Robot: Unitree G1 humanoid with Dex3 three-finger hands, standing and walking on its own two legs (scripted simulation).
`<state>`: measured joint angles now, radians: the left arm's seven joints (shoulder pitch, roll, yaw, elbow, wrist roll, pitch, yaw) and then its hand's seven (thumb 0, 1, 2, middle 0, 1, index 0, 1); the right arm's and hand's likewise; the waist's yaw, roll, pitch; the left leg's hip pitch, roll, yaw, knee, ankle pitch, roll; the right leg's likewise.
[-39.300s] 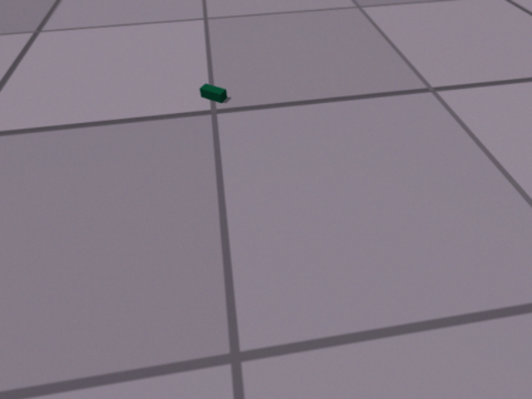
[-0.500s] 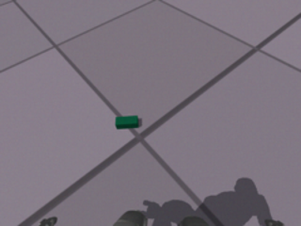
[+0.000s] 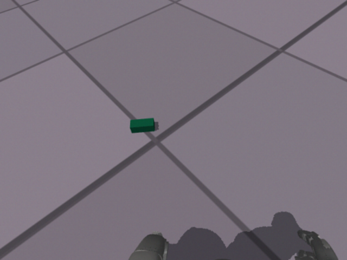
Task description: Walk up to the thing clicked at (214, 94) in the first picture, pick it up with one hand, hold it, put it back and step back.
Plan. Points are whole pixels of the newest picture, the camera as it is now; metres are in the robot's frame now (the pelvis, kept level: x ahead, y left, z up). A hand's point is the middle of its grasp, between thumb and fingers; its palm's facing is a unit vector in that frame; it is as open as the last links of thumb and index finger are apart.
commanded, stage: step back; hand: left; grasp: from above
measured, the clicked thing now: (142, 125) +1.02 +0.31 -0.72
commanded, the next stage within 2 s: stand in 1.10 s
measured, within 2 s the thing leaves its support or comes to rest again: neither
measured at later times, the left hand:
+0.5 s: hand out of the picture -0.02 +0.27 -0.14, palm faces +0.11 -0.91 -0.39, open 7.4 cm
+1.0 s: hand out of the picture +0.06 +0.31 -0.14, palm faces +0.10 -0.92 -0.37, open 7.4 cm
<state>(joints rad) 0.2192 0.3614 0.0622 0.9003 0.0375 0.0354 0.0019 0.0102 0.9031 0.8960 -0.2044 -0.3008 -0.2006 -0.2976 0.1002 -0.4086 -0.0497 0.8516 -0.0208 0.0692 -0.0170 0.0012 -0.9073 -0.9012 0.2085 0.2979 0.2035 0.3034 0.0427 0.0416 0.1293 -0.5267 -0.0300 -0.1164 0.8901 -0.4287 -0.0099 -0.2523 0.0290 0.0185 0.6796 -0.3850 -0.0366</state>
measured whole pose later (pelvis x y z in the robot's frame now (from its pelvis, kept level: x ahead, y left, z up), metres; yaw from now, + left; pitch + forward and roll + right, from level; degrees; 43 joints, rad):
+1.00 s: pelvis +0.00 +0.03 +0.01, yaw +5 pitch -1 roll +0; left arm 0.13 0.38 0.03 1.05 0.00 -0.02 0.01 0.01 0.90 0.90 -0.20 -0.30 -0.20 -0.30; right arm 0.08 -0.33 -0.02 1.05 -0.02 -0.01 0.00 0.00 -0.91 -0.90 0.21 0.30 0.20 0.30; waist 0.02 0.00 0.07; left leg -0.23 0.02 0.03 0.54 -0.28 0.01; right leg -0.18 -0.01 0.00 0.51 -0.31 0.02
